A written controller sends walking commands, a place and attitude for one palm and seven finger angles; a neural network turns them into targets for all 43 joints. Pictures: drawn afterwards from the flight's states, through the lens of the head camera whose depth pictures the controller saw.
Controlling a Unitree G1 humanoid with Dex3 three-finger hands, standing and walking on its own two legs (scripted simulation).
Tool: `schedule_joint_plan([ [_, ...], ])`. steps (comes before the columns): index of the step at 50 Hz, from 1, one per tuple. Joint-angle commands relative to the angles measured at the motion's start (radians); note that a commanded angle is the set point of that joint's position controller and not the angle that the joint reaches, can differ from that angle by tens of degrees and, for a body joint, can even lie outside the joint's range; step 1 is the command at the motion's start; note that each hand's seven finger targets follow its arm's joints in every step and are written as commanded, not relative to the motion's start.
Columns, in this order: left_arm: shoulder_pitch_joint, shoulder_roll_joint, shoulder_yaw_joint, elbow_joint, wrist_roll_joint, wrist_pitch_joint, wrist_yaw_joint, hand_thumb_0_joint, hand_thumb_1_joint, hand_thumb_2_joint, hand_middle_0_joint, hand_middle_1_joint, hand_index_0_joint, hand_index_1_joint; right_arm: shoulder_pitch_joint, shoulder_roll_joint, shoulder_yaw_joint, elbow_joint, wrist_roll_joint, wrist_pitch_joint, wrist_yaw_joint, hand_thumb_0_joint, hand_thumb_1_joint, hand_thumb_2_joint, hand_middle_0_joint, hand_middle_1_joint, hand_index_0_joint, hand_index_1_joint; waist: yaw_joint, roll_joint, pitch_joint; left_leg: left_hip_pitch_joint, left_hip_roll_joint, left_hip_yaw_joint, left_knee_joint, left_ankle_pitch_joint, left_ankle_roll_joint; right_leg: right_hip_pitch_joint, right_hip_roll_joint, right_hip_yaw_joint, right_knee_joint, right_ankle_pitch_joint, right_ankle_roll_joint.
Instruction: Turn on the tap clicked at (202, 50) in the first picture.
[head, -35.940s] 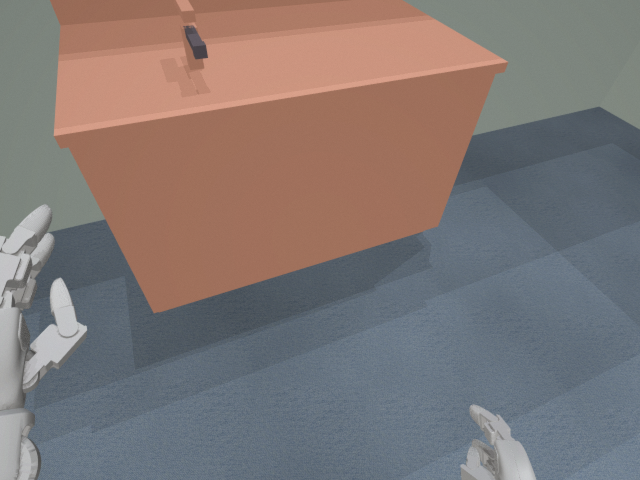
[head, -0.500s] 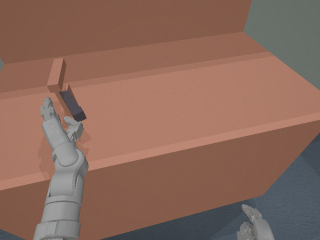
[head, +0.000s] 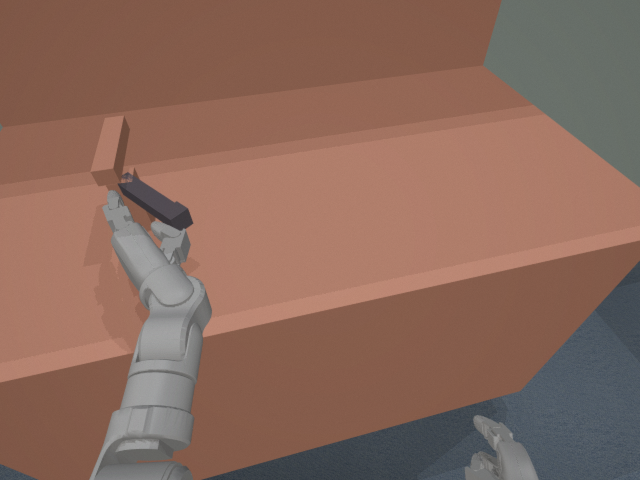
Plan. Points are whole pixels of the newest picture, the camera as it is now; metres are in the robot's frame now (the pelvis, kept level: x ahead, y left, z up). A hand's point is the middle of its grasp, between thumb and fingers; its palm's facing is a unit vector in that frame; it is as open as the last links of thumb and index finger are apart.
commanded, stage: push the lever round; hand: left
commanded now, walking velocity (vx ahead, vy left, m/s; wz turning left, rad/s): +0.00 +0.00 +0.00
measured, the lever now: (176, 218) +0.41 +0.23 +0.12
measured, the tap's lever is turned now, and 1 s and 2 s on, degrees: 38 62 73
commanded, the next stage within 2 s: lift the hand up off the lever in 1.26 s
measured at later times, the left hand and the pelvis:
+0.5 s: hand (207, 224) +0.40 +0.19 +0.12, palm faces +0.77 -0.63 -0.10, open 7.6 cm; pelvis +0.00 +0.00 +0.00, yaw +0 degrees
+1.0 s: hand (222, 210) +0.43 +0.17 +0.12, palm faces +0.81 -0.57 -0.14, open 7.7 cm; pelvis +0.00 -0.02 -0.01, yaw +1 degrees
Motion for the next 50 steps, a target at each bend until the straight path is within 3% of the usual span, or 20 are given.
schedule_joint_plan([
  [1, -0.426, 0.103, -0.026, -0.225, 0.040, -0.061, 0.023, 0.000, 0.900, 0.900, -0.150, -0.150, -0.150, -0.150, -0.119, -0.113, -0.044, -0.147, -0.009, -0.039, 0.001, 0.000, -0.900, -0.900, 0.200, 0.300, 0.200, 0.300, -0.010, -0.035, -0.276, 0.073, 0.016, -0.011, -0.030, 0.247, -0.005, 0.130, -0.059, 0.071, -0.069, 0.225, 0.040],
  [3, -0.393, 0.127, 0.017, -0.208, 0.044, -0.057, 0.039, 0.000, 0.900, 0.900, -0.150, -0.150, -0.150, -0.150, -0.111, -0.117, -0.051, -0.141, -0.013, -0.037, 0.004, 0.000, -0.900, -0.900, 0.200, 0.300, 0.200, 0.300, 0.002, -0.047, -0.276, 0.070, 0.019, -0.015, -0.033, 0.259, -0.008, 0.134, -0.053, 0.064, -0.067, 0.224, 0.037],
  [5, -0.418, 0.075, -0.034, -0.216, 0.045, -0.057, 0.048, 0.000, 0.900, 0.900, -0.150, -0.150, -0.150, -0.150, -0.116, -0.113, -0.051, -0.145, -0.014, -0.039, 0.012, 0.000, -0.900, -0.900, 0.200, 0.300, 0.200, 0.300, -0.008, -0.054, -0.283, 0.074, 0.018, -0.009, -0.023, 0.263, -0.006, 0.127, -0.056, 0.064, -0.064, 0.234, 0.039],
  [8, -0.435, 0.102, -0.003, -0.190, 0.053, -0.053, 0.063, 0.000, 0.900, 0.900, -0.150, -0.150, -0.150, -0.150, -0.117, -0.116, -0.054, -0.132, -0.015, -0.035, 0.012, 0.000, -0.900, -0.900, 0.200, 0.300, 0.200, 0.300, -0.009, -0.053, -0.263, 0.063, 0.020, -0.013, -0.029, 0.241, -0.008, 0.115, -0.054, 0.063, -0.073, 0.196, 0.038],
  [9, -0.467, 0.066, -0.040, -0.185, 0.054, -0.053, 0.066, 0.000, 0.900, 0.900, -0.150, -0.150, -0.150, -0.150, -0.120, -0.113, -0.051, -0.135, -0.015, -0.037, 0.015, 0.000, -0.900, -0.900, 0.200, 0.300, 0.200, 0.300, -0.018, -0.061, -0.254, 0.061, 0.019, -0.010, -0.028, 0.224, -0.005, 0.100, -0.056, 0.064, -0.076, 0.178, 0.041],
  [13, -0.529, 0.064, -0.034, -0.163, 0.071, -0.053, 0.096, 0.000, 0.900, 0.900, -0.150, -0.150, -0.150, -0.150, -0.121, -0.112, -0.056, -0.116, -0.020, -0.043, 0.018, 0.000, -0.900, -0.900, 0.200, 0.300, 0.200, 0.300, -0.022, -0.029, -0.260, 0.069, 0.021, -0.017, -0.029, 0.203, -0.012, 0.075, -0.050, 0.057, -0.074, 0.130, 0.033],
  [15, -0.551, 0.019, -0.071, -0.143, 0.074, -0.049, 0.109, 0.000, 0.900, 0.900, -0.150, -0.150, -0.150, -0.150, -0.119, -0.107, -0.056, -0.115, -0.023, -0.046, 0.026, 0.000, -0.900, -0.900, 0.200, 0.300, 0.200, 0.300, -0.026, -0.034, -0.273, 0.067, 0.019, -0.012, -0.022, 0.206, -0.012, 0.071, -0.052, 0.057, -0.071, 0.137, 0.035],
  [23, -0.610, 0.033, -0.021, -0.056, 0.092, -0.036, 0.168, 0.000, 0.900, 0.900, -0.150, -0.150, -0.150, -0.150, -0.103, -0.107, -0.062, -0.092, -0.036, -0.038, 0.041, 0.000, -0.900, -0.900, 0.200, 0.300, 0.200, 0.300, -0.019, -0.042, -0.310, 0.040, 0.018, -0.014, -0.003, 0.231, -0.021, 0.070, -0.048, 0.050, -0.049, 0.161, 0.033],
  [26, -0.665, 0.005, -0.044, -0.017, 0.100, -0.032, 0.183, 0.000, 0.900, 0.900, -0.150, -0.150, -0.150, -0.150, -0.101, -0.105, -0.061, -0.091, -0.038, -0.036, 0.050, 0.000, -0.900, -0.900, 0.200, 0.300, 0.200, 0.300, -0.035, -0.075, -0.307, 0.020, 0.020, -0.009, 0.007, 0.213, -0.015, 0.055, -0.054, 0.051, -0.048, 0.154, 0.039],
  [28, -0.659, 0.047, 0.011, -0.004, 0.106, -0.031, 0.199, 0.000, 0.900, 0.900, -0.150, -0.150, -0.150, -0.150, -0.092, -0.109, -0.066, -0.086, -0.043, -0.036, 0.051, 0.000, -0.900, -0.900, 0.200, 0.300, 0.200, 0.300, -0.021, -0.070, -0.327, 0.017, 0.019, -0.009, 0.008, 0.230, -0.015, 0.072, -0.051, 0.052, -0.044, 0.176, 0.038],
  [32, -0.728, 0.006, -0.023, 0.034, 0.115, -0.027, 0.217, 0.000, 0.900, 0.900, -0.150, -0.150, -0.150, -0.150, -0.083, -0.103, -0.064, -0.082, -0.047, -0.035, 0.061, 0.000, -0.900, -0.900, 0.200, 0.300, 0.200, 0.300, -0.040, -0.070, -0.330, 0.001, 0.019, -0.002, 0.022, 0.212, -0.012, 0.052, -0.056, 0.054, -0.041, 0.172, 0.044],
  [33, -0.697, 0.049, 0.028, 0.063, 0.116, -0.023, 0.224, 0.000, 0.900, 0.900, -0.150, -0.150, -0.150, -0.150, -0.077, -0.109, -0.067, -0.077, -0.049, -0.033, 0.060, 0.000, -0.900, -0.900, 0.200, 0.300, 0.200, 0.300, -0.028, -0.076, -0.328, -0.012, 0.016, -0.006, 0.018, 0.208, -0.011, 0.057, -0.052, 0.053, -0.042, 0.165, 0.043],
  [36, -0.748, 0.035, 0.012, 0.065, 0.121, -0.026, 0.229, 0.000, 0.900, 0.900, -0.150, -0.150, -0.150, -0.150, -0.068, -0.104, -0.065, -0.081, -0.049, -0.031, 0.064, 0.000, -0.900, -0.900, 0.200, 0.300, 0.200, 0.300, -0.039, -0.078, -0.351, -0.025, 0.013, 0.002, 0.029, 0.211, -0.008, 0.070, -0.063, 0.061, -0.033, 0.208, 0.051],
  [38, -0.721, 0.085, 0.063, 0.081, 0.127, -0.026, 0.232, 0.000, 0.900, 0.900, -0.150, -0.150, -0.150, -0.150, -0.058, -0.110, -0.070, -0.077, -0.051, -0.027, 0.061, 0.000, -0.900, -0.900, 0.200, 0.300, 0.200, 0.300, -0.027, -0.069, -0.367, -0.031, 0.012, 0.003, 0.031, 0.220, -0.006, 0.087, -0.062, 0.064, -0.029, 0.232, 0.052],
  [42, -0.760, 0.064, 0.040, 0.099, 0.129, -0.032, 0.228, 0.000, 0.900, 0.900, -0.150, -0.150, -0.150, -0.150, -0.043, -0.108, -0.067, -0.080, -0.050, -0.023, 0.062, 0.000, -0.900, -0.900, 0.200, 0.300, 0.200, 0.300, -0.050, -0.110, -0.361, -0.054, 0.011, 0.007, 0.037, 0.207, 0.000, 0.095, -0.075, 0.074, -0.028, 0.277, 0.065],
  [43, -0.734, 0.097, 0.078, 0.105, 0.130, -0.035, 0.228, 0.000, 0.900, 0.900, -0.150, -0.150, -0.150, -0.150, -0.040, -0.114, -0.071, -0.078, -0.052, -0.023, 0.059, 0.000, -0.900, -0.900, 0.200, 0.300, 0.200, 0.300, -0.034, -0.108, -0.371, -0.054, 0.008, 0.005, 0.033, 0.215, 0.001, 0.105, -0.070, 0.071, -0.025, 0.282, 0.063],
  [47, -0.776, 0.063, 0.038, 0.104, 0.130, -0.043, 0.223, 0.000, 0.900, 0.900, -0.150, -0.150, -0.150, -0.150, -0.033, -0.109, -0.069, -0.081, -0.050, -0.026, 0.063, 0.000, -0.900, -0.900, 0.200, 0.300, 0.200, 0.300, -0.056, -0.091, -0.354, -0.060, 0.008, 0.013, 0.040, 0.194, 0.002, 0.087, -0.078, 0.079, -0.029, 0.286, 0.070],
  [48, -0.753, 0.110, 0.085, 0.127, 0.132, -0.042, 0.225, 0.000, 0.900, 0.900, -0.150, -0.150, -0.150, -0.150, -0.033, -0.115, -0.074, -0.074, -0.048, -0.025, 0.060, 0.000, -0.900, -0.900, 0.200, 0.300, 0.200, 0.300, -0.047, -0.089, -0.347, -0.068, 0.008, 0.009, 0.037, 0.181, 0.003, 0.087, -0.073, 0.078, -0.035, 0.250, 0.066],
  [49, -0.793, 0.074, 0.041, 0.106, 0.133, -0.047, 0.222, 0.000, 0.900, 0.900, -0.150, -0.150, -0.150, -0.150, -0.032, -0.112, -0.068, -0.079, -0.049, -0.027, 0.062, 0.000, -0.900, -0.900, 0.200, 0.300, 0.200, 0.300, -0.058, -0.076, -0.349, -0.059, 0.006, 0.013, 0.037, 0.186, 0.004, 0.077, -0.074, 0.079, -0.030, 0.256, 0.066],
  [50, -0.783, 0.093, 0.063, 0.121, 0.132, -0.047, 0.224, 0.000, 0.900, 0.900, -0.150, -0.150, -0.150, -0.150, -0.026, -0.111, -0.071, -0.078, -0.048, -0.029, 0.061, 0.000, -0.900, -0.900, 0.200, 0.300, 0.200, 0.300, -0.055, -0.083, -0.358, -0.071, 0.006, 0.012, 0.040, 0.172, 0.004, 0.084, -0.075, 0.083, -0.033, 0.248, 0.069],
])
